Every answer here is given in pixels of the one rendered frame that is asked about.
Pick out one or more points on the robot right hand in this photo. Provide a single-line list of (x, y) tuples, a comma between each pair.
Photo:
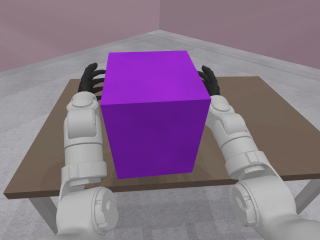
[(210, 82)]

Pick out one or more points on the robot right upper arm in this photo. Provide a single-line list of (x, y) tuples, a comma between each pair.
[(266, 205)]

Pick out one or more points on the robot left hand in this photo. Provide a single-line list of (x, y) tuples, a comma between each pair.
[(87, 81)]

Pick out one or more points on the robot right forearm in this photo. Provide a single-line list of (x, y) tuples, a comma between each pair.
[(243, 159)]

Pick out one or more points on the robot left upper arm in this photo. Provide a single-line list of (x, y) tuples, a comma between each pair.
[(87, 214)]

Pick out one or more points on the carton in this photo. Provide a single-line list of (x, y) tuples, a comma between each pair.
[(154, 106)]

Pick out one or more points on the table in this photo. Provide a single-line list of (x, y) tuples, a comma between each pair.
[(289, 141)]

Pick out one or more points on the robot left forearm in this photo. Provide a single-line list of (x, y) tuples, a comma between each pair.
[(84, 163)]

